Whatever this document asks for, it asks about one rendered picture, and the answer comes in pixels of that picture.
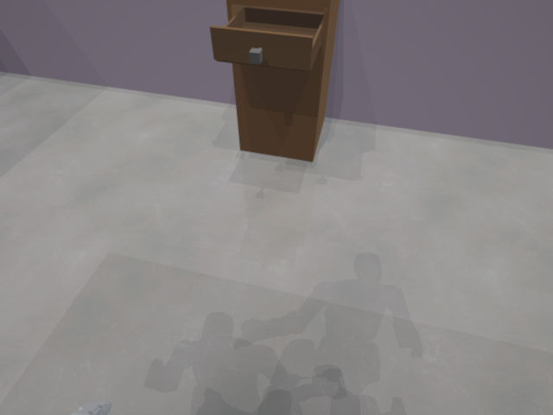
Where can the drawer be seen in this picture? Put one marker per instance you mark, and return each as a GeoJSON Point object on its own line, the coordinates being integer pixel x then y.
{"type": "Point", "coordinates": [289, 39]}

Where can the handle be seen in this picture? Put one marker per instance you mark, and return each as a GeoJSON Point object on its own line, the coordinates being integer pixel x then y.
{"type": "Point", "coordinates": [256, 56]}

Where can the cabinet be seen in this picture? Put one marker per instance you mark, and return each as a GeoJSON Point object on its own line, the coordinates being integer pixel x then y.
{"type": "Point", "coordinates": [281, 112]}

